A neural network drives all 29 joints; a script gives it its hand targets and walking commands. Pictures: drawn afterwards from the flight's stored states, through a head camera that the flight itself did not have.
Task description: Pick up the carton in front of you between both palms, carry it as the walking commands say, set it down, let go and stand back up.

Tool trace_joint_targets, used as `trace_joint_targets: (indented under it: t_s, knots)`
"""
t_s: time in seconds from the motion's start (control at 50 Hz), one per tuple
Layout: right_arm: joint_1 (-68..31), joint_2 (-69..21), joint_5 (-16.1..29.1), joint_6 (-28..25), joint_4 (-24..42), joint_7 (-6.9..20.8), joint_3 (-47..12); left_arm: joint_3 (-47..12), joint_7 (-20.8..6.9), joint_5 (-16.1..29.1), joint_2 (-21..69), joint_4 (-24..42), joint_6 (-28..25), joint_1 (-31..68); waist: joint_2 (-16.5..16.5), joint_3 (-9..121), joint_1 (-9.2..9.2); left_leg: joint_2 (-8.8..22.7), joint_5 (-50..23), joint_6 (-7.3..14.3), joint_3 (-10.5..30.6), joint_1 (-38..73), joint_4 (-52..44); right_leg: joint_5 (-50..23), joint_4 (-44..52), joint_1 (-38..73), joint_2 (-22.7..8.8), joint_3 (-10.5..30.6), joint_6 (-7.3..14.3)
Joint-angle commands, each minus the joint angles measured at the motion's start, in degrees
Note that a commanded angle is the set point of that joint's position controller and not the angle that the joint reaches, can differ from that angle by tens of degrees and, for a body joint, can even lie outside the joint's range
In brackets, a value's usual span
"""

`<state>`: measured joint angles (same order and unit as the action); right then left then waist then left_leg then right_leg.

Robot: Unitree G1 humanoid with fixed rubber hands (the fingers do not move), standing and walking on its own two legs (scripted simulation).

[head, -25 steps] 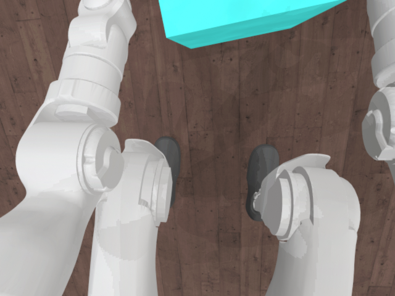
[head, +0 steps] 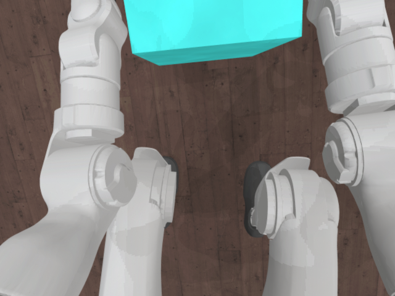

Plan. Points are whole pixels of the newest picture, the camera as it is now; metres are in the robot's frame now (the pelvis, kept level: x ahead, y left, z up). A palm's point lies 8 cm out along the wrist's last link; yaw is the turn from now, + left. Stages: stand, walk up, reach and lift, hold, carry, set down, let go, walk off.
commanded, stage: reach and lift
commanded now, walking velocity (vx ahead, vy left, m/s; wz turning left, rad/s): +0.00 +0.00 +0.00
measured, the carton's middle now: out of the picture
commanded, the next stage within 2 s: none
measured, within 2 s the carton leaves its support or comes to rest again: neither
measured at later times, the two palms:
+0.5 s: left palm out of the picture +0.49 +0.15 +0.06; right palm out of the picture +0.52 -0.14 +0.05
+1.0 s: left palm out of the picture +0.46 +0.14 +0.21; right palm out of the picture +0.46 -0.15 +0.19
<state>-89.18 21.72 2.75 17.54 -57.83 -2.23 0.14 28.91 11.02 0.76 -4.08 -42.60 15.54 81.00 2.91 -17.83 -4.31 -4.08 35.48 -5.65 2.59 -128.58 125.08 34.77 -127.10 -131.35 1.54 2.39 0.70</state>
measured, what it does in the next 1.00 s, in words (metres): rises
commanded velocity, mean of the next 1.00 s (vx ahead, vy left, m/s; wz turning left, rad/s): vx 0.00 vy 0.00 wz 0.00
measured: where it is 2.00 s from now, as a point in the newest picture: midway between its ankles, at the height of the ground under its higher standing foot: (208, 207)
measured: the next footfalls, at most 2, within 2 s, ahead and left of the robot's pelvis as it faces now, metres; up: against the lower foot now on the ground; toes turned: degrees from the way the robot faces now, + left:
none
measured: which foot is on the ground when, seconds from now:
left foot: down 0.00-1.00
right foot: down 0.00-1.00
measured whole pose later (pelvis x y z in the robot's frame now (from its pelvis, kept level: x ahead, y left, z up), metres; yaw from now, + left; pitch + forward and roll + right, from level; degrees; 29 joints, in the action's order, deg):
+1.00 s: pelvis +0.03 +0.02 +0.24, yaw -4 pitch +36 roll +2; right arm -45.5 -1.7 -15.9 24.5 -38.3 1.4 21.2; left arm 31.3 2.4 -14.7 8.9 -31.9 20.5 42.6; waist 1.1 15.1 -3.1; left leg -2.7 28.2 -2.2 2.9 -87.1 78.9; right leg 26.9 -79.4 -88.8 2.1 4.3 -1.5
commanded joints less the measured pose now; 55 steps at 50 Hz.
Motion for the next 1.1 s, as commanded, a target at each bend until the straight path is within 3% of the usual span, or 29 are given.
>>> trace_joint_targets:
  t_s: [0.0, 0.04, 0.08, 0.12, 0.16, 0.2, 0.22, 0.24, 0.26, 0.28, 0.36, 0.38, 0.42, 0.44, 0.46, 0.48, 0.5, 0.52, 0.56, 0.72, 0.76, 0.78, 0.8, 0.84, 0.86, 0.9, 0.94, 0.98, 1.08]
  knots:
    - [-31.90, -66.85, 6.46, -0.80, 24.63, 14.69, -15.20, -30.56, -19.27, 6.66, 60.20, 9.96, 3.90, 35.33, -14.97, 102.62, 0.63, -5.18, -31.49, 3.09, -10.64, 30.63, -10.48, -42.81, 12.53, 65.75, 5.35, -4.41, -1.06]
    - [-26.03, -68.76, 3.97, 0.55, 23.50, 13.95, -12.24, -32.55, -19.28, 5.76, 61.08, 9.54, 5.14, 32.96, -11.48, 103.96, 2.88, -5.35, -31.03, 2.77, -10.64, 33.60, -12.82, -38.96, 15.41, 60.78, 6.38, -6.19, -1.77]
    - [-18.59, -72.50, 1.53, 2.17, 14.28, 14.09, -9.06, -31.12, -19.19, 2.24, 59.61, 9.00, 5.30, 32.43, -9.82, 92.90, 0.28, -5.19, -26.06, 2.57, -10.56, 31.25, -15.85, -31.89, 18.58, 52.33, 6.64, -6.24, -1.77]
    - [-13.60, -72.41, -2.93, 3.31, 5.37, 15.24, -2.29, -26.20, -19.36, -2.56, 58.69, -0.17, 6.49, 27.17, -7.22, 74.37, 0.05, -5.32, -16.17, 3.25, -10.30, 27.40, -19.91, -18.06, 23.27, 39.38, 7.04, -6.37, -1.47]
    - [-13.07, -71.08, -7.36, 3.38, 4.15, 16.22, 1.23, -23.00, -19.66, -6.14, 58.74, 0.63, 6.60, 25.61, -7.36, 71.62, 1.30, -5.19, -14.47, 3.42, -9.36, 27.77, -22.19, -14.58, 25.55, 36.67, 7.19, -6.74, -1.26]
    - [-16.12, -70.75, -10.07, 3.25, 3.36, 16.47, 4.49, -17.03, -19.45, -9.91, 59.53, -2.26, 7.02, 23.68, -8.76, 69.23, -0.98, -5.83, -10.54, 4.00, -8.94, 28.50, -25.52, -9.72, 27.87, 35.37, 7.06, -6.97, -1.29]
    - [-19.13, -70.84, -9.48, 2.67, 7.39, 16.59, 3.57, -16.45, -19.40, -9.33, 60.40, -1.55, 6.56, 24.80, -9.15, 71.91, -0.72, -5.67, -11.72, 3.95, -8.65, 29.67, -26.01, -10.32, 28.79, 36.92, 7.26, -6.60, -1.12]
    - [-20.68, -71.57, -9.05, 2.79, 7.38, 16.59, 3.88, -15.80, -19.21, -9.90, 58.17, -0.94, 6.33, 25.14, -10.66, 74.84, -3.12, -6.12, -11.67, 4.69, -8.93, 32.71, -27.29, -9.87, 29.50, 36.98, 7.45, -7.03, -1.69]
    - [-20.43, -71.05, -10.22, 2.72, 7.78, 16.61, 4.87, -16.64, -19.02, -9.85, 60.59, -2.21, 6.83, 25.39, -8.87, 75.03, -0.50, -6.36, -11.71, 4.38, -8.21, 33.78, -28.51, -10.69, 30.19, 37.53, 7.59, -7.02, -1.08]
    - [-20.09, -71.77, -10.07, 3.08, 6.35, 16.73, 4.52, -14.20, -19.19, -11.23, 58.76, -2.81, 6.81, 24.93, -9.76, 72.54, -3.13, -6.00, -10.03, 4.54, -8.48, 33.32, -29.40, -8.69, 30.87, 36.44, 7.65, -6.56, -1.19]
    - [-22.79, -72.45, -9.77, 3.52, 9.92, 16.44, 3.21, -16.59, -20.32, -10.43, 61.46, -2.69, 8.08, 24.26, -10.48, 79.01, -2.31, -6.27, -8.96, 4.14, -9.58, 35.04, -32.14, -8.23, 34.65, 44.18, 7.87, -6.58, -1.75]
    - [-21.78, -72.04, -10.67, 3.96, 10.64, 16.04, 3.80, -18.04, -20.92, -8.93, 62.67, -0.92, 8.32, 25.50, -9.99, 80.19, 0.82, -5.95, -9.05, 3.87, -8.76, 34.90, -32.71, -8.73, 34.93, 45.96, 8.02, -6.91, -1.62]
    - [-19.64, -73.17, -11.26, 4.42, 10.94, 15.86, 4.42, -21.33, -22.03, -6.43, 64.76, 0.59, 8.95, 27.12, -8.70, 84.31, 3.22, -5.89, -8.60, 3.11, -9.33, 37.01, -33.78, -8.63, 36.77, 49.60, 8.13, -7.43, -1.56]
    - [-18.38, -73.77, -11.47, 4.96, 10.20, 15.76, 4.19, -21.54, -22.58, -6.60, 64.70, 0.94, 9.20, 26.34, -7.81, 83.71, 2.48, -6.14, -8.50, 2.94, -10.09, 36.08, -34.24, -8.41, 38.68, 51.19, 7.81, -6.37, -1.29]
    - [-18.06, -73.30, -11.84, 5.17, 11.10, 15.86, 4.56, -21.88, -23.24, -5.98, 66.41, -0.76, 9.80, 24.42, -7.58, 84.34, 5.07, -5.89, -9.14, 2.87, -9.59, 36.58, -35.16, -8.79, 39.22, 52.78, 7.87, -7.05, -0.93]
    - [-16.44, -75.04, -11.86, 5.64, 11.04, 15.99, 3.11, -23.70, -23.56, -5.80, 66.97, 1.04, 10.12, 24.06, -6.33, 88.17, 4.09, -6.31, -10.68, 2.63, -9.88, 38.99, -35.40, -10.65, 39.69, 54.86, 7.51, -6.79, -1.13]
    - [-15.44, -76.77, -12.04, 5.99, 13.28, 16.25, 2.10, -26.27, -23.95, -4.27, 68.55, 2.61, 10.58, 24.11, -6.82, 91.78, 6.33, -6.06, -12.75, 2.57, -8.86, 41.67, -36.59, -14.21, 40.01, 56.68, 7.74, -7.85, -1.06]
    - [-14.58, -76.70, -10.86, 6.09, 13.89, 16.44, 1.43, -26.93, -24.27, -4.21, 69.48, 1.23, 10.94, 20.47, -4.27, 91.45, 3.95, -6.23, -15.13, 2.20, -9.75, 41.81, -36.76, -16.30, 39.90, 57.00, 7.48, -7.01, -0.66]
    - [-11.60, -77.57, -10.43, 6.61, 14.05, 17.02, 0.69, -27.37, -24.65, -4.71, 69.22, 0.80, 11.26, 17.05, -2.91, 90.98, 3.94, -6.10, -16.04, 1.88, -9.30, 43.80, -38.84, -17.52, 41.51, 58.05, 7.52, -6.95, -0.56]
    - [-3.81, -86.44, -1.16, 5.34, 24.40, 17.65, -10.58, -35.28, -22.56, -3.51, 71.79, 7.78, 9.15, 5.01, -5.03, 93.15, -0.87, -5.75, -27.44, 2.96, -7.48, 57.74, -43.86, -29.26, 45.24, 65.64, 8.22, -5.45, -2.64]
    - [0.17, -85.91, -3.83, 5.60, 20.17, 17.04, -8.72, -33.89, -22.71, -5.13, 70.84, 4.34, 9.22, 0.70, -7.11, 82.81, -0.70, -6.09, -23.20, 3.57, -7.15, 56.35, -47.03, -23.98, 48.53, 63.53, 8.37, -5.65, -3.03]
    - [3.03, -84.71, -5.01, 5.51, 18.27, 16.93, -8.04, -33.72, -22.87, -5.36, 72.41, 0.37, 9.64, -2.86, -6.50, 78.28, 1.90, -5.94, -21.21, 3.73, -6.39, 56.35, -48.13, -22.10, 50.27, 64.09, 8.40, -5.51, -2.84]
    - [5.07, -84.59, -6.93, 5.73, 17.35, 16.68, -7.26, -31.01, -23.34, -7.17, 70.99, -1.05, 9.59, -5.53, -8.79, 73.63, 0.15, -6.25, -18.44, 4.23, -6.50, 55.19, -49.70, -19.10, 52.72, 64.98, 8.14, -4.78, -3.19]
    - [5.20, -82.69, -8.07, 4.64, 19.11, 16.09, -5.88, -29.86, -23.83, -7.07, 72.33, -1.01, 8.50, -4.65, -7.23, 72.85, 1.80, -6.19, -16.86, 4.53, -5.92, 55.11, -51.80, -17.97, 55.02, 68.45, 7.58, -3.54, -2.62]
    - [5.69, -83.29, -8.37, 4.37, 19.88, 15.79, -7.25, -29.09, -23.97, -7.61, 71.43, -1.17, 8.20, -6.51, -9.16, 71.76, 0.53, -6.21, -17.06, 5.05, -5.96, 56.06, -52.54, -17.96, 55.82, 68.57, 7.44, -3.86, -2.93]
    - [8.92, -83.75, -9.02, 3.42, 20.05, 15.22, -6.33, -31.22, -24.10, -5.89, 73.78, 2.14, 6.89, -5.23, -7.06, 73.15, 3.06, -6.41, -19.24, 4.45, -5.21, 59.67, -54.44, -21.41, 57.77, 73.55, 7.35, -2.94, -2.42]
    - [8.70, -83.45, -8.77, 2.50, 22.66, 14.49, -7.37, -30.44, -24.02, -6.92, 72.93, -0.87, 6.89, -9.69, -6.81, 71.40, 1.91, -6.37, -21.13, 4.38, -4.73, 63.55, -56.53, -21.83, 59.41, 74.50, 7.24, -3.30, -2.36]
    - [11.58, -84.12, -9.87, 2.10, 23.60, 14.10, -7.89, -33.04, -24.11, -5.53, 74.17, 1.83, 6.39, -9.69, -6.92, 71.79, 4.55, -6.25, -21.75, 3.80, -4.11, 65.82, -58.35, -23.76, 61.65, 78.66, 7.38, -3.25, -1.93]
    - [19.99, -87.30, -7.80, 2.40, 24.37, 14.21, -11.48, -36.76, -23.93, -5.49, 72.15, 3.79, 6.16, -15.90, -5.01, 70.15, 3.21, -5.20, -24.66, 4.29, -3.19, 73.83, -63.10, -26.65, 66.32, 85.11, 6.68, -1.00, -1.44]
